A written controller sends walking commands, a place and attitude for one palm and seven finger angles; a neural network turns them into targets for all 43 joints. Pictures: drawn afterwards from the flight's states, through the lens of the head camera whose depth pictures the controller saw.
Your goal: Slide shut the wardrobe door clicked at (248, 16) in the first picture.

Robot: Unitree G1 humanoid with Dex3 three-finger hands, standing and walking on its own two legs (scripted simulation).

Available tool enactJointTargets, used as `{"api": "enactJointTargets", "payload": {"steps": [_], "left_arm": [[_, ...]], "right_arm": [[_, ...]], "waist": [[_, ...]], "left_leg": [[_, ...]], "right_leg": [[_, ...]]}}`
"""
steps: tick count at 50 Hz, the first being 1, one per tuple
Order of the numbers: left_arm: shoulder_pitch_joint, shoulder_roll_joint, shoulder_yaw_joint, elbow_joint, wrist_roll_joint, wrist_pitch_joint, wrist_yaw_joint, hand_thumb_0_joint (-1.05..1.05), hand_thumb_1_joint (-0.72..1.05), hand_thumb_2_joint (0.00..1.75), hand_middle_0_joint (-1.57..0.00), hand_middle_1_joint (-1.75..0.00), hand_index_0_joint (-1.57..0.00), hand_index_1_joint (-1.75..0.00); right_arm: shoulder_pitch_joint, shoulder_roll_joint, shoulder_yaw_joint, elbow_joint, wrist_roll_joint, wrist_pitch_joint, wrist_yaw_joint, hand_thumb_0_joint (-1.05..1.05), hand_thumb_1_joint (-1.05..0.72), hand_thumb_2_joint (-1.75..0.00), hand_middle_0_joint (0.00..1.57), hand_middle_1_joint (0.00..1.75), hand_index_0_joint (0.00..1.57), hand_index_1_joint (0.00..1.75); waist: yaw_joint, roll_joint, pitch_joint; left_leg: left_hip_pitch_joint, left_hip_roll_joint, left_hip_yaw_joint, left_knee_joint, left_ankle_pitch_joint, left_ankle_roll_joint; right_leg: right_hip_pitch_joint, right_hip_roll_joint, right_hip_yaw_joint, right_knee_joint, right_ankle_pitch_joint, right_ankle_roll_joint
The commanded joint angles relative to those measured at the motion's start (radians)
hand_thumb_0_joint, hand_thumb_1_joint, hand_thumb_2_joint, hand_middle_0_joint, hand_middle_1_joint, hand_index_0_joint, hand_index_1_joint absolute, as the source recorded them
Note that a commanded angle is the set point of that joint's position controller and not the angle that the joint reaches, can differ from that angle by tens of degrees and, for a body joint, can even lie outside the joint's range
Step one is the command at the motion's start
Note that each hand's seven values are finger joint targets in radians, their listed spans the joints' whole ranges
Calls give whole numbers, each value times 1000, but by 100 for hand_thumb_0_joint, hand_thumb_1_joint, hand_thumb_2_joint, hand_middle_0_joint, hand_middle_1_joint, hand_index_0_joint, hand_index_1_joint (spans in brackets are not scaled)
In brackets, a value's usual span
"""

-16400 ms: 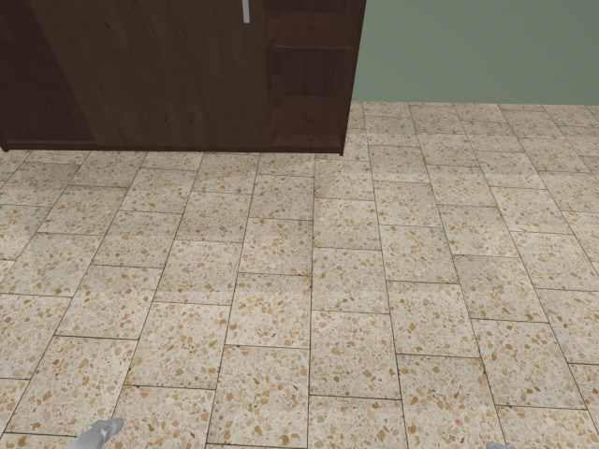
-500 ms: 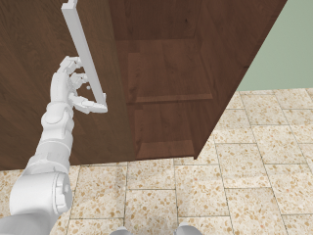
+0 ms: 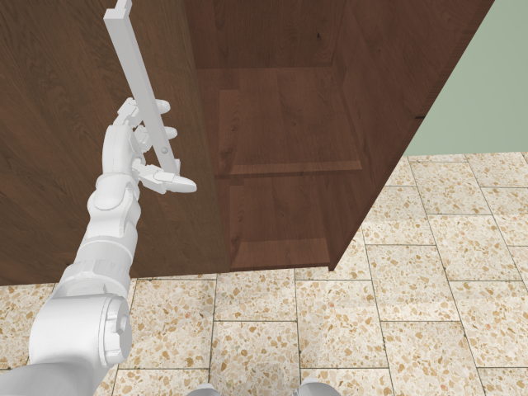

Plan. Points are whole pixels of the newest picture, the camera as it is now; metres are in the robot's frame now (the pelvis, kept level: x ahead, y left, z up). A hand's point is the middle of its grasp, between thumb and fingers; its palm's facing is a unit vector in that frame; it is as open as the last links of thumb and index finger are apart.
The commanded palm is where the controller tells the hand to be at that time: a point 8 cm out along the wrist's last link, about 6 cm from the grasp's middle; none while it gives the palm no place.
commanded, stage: slide the fingers in behind the handle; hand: left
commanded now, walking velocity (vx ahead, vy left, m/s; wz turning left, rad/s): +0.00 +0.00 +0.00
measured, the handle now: (155, 114) +0.51 +0.15 +0.12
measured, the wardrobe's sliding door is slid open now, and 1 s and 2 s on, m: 0.38 0.38 0.38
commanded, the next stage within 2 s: grip the handle and tug to test in 0.84 s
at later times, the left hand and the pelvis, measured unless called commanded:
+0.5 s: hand (174, 146) +0.47 +0.12 +0.09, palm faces +0.01 -1.00 +0.00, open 14.0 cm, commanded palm +0.44 +0.18 +0.09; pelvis +0.00 +0.00 +0.00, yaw +0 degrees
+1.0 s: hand (171, 149) +0.46 +0.13 +0.09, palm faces +0.01 -1.00 -0.01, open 13.9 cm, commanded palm +0.43 +0.18 +0.09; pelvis +0.00 +0.00 +0.00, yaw -1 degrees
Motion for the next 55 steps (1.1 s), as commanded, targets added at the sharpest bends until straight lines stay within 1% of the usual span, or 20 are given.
{"api": "enactJointTargets", "payload": {"steps": [1,5,7,11,15,16,17,18,22,24,26,27,34,36,38,45,47,51,54,55], "left_arm": [[-446,231,59,-255,-2,-86,31,0,-50,30,-30,-120,-30,-120],[-409,275,95,-229,5,-94,34,0,-50,30,-30,-120,-30,-120],[-408,223,50,-233,7,-88,25,0,-50,30,-30,-120,-30,-120],[-476,192,20,-247,-8,-81,19,0,-50,30,-30,-120,-30,-120],[-448,176,16,-237,-16,-80,21,0,-50,30,-30,-120,-30,-120],[-471,144,-10,-239,-15,-81,22,0,-50,30,-30,-120,-30,-120],[-453,161,10,-237,-12,-83,26,0,-50,30,-30,-120,-30,-120],[-457,133,-19,-243,-8,-84,26,0,-50,30,-30,-120,-30,-120],[-399,178,29,-220,2,-77,47,0,-50,30,-30,-120,-30,-120],[-411,167,23,-202,5,-68,55,0,-50,30,-30,-120,-30,-120],[-408,215,57,-216,13,-74,59,0,-50,30,-30,-120,-30,-120],[-392,184,34,-215,14,-73,55,0,-50,30,-30,-120,-30,-120],[-486,157,1,-227,-3,-99,37,0,-50,30,-30,-120,-30,-120],[-472,188,24,-228,-1,-100,35,0,-50,30,-30,-120,-30,-120],[-454,155,2,-221,0,-95,33,0,-50,30,-30,-120,-30,-120],[-424,167,17,-234,-3,-87,41,0,-50,30,-30,-120,-30,-120],[-428,132,-8,-239,-5,-83,42,0,-50,30,-30,-120,-30,-120],[-421,160,18,-249,-2,-83,53,0,-31,38,-32,-123,-32,-123],[-398,154,17,-243,-2,-82,56,0,-17,44,-33,-125,-33,-125],[-400,179,33,-234,3,-82,57,0,-13,46,-34,-125,-34,-125]], "right_arm": [[100,-144,-52,-77,-4,-25,-9,0,-90,-90,20,30,20,30],[98,-145,-49,-80,-5,-24,-13,0,-90,-90,20,30,20,30],[89,-138,-48,-85,0,-24,-12,0,-90,-90,20,30,20,30],[94,-140,-51,-77,1,-27,-14,0,-90,-90,20,30,20,30],[104,-145,-54,-71,-1,-33,-12,0,-90,-90,20,30,20,30],[98,-137,-53,-68,0,-34,-10,0,-90,-90,20,30,20,30],[104,-141,-57,-63,-2,-35,-9,0,-90,-90,20,30,20,30],[98,-137,-56,-67,0,-36,-7,0,-90,-90,20,30,20,30],[101,-142,-58,-69,-3,-32,-3,0,-90,-90,20,30,20,30],[97,-139,-53,-73,-4,-29,-3,0,-90,-90,20,30,20,30],[99,-142,-53,-80,-6,-27,-4,0,-90,-90,20,30,20,30],[93,-137,-51,-87,-4,-28,-3,0,-90,-90,20,30,20,30],[93,-138,-53,-66,-3,-38,-9,0,-90,-90,20,30,20,30],[99,-143,-55,-66,-1,-37,-11,0,-90,-90,20,30,20,30],[91,-137,-53,-68,-2,-39,-10,0,-90,-90,20,30,20,30],[97,-143,-55,-75,-5,-36,-5,0,-90,-90,20,30,20,30],[89,-136,-55,-77,-2,-36,-3,0,-90,-90,20,30,20,30],[94,-139,-56,-77,-5,-34,-3,0,-90,-90,20,30,20,30],[85,-137,-55,-81,-3,-35,-3,0,-90,-90,20,30,20,30],[91,-142,-54,-79,-5,-33,-5,0,-90,-90,20,30,20,30]], "waist": [[-10,22,-425],[-3,-20,-411],[-10,7,-406],[-29,31,-412],[-25,-8,-415],[-36,8,-404],[-27,-11,-420],[-32,11,-403],[-9,-11,-404],[-14,-18,-367],[-3,-29,-388],[-3,-23,-386],[-34,-5,-377],[-24,-2,-404],[-21,14,-406],[-12,-2,-399],[-19,9,-388],[-10,-12,-399],[-11,-38,-366],[-4,-26,-364]], "left_leg": [[255,-47,-24,-71,346,22],[194,-51,-10,-73,328,27],[211,-50,-8,-77,329,25],[249,-46,-16,-76,324,22],[246,-45,-21,-76,336,22],[251,-46,-17,-77,332,23],[254,-44,-20,-74,341,23],[254,-45,-18,-77,335,21],[233,-47,-15,-80,326,22],[205,-49,-9,-88,298,23],[194,-52,-8,-89,297,25],[197,-53,-4,-90,299,25],[231,-47,-16,-86,272,22],[236,-47,-21,-84,292,22],[243,-48,-18,-84,291,20],[250,-44,-24,-87,327,20],[258,-42,-19,-86,325,18],[242,-45,-20,-90,322,19],[218,-46,-11,-93,288,22],[209,-48,-14,-95,284,22]], "right_leg": [[182,41,7,-75,374,-11],[241,39,19,-74,408,-8],[221,39,16,-76,406,-7],[182,42,11,-84,376,-8],[191,45,7,-81,383,-11],[178,44,8,-86,384,-7],[182,44,7,-82,387,-7],[171,43,6,-84,377,-8],[187,42,7,-82,372,-9],[187,40,8,-90,362,-7],[217,39,14,-86,371,-7],[220,39,14,-87,377,-8],[169,43,11,-95,328,-8],[178,43,12,-86,339,-10],[171,41,9,-87,334,-10],[172,46,0,-81,351,-14],[157,46,0,-86,351,-11],[183,46,1,-82,355,-11],[187,44,7,-97,343,-8],[195,44,8,-91,339,-11]]}}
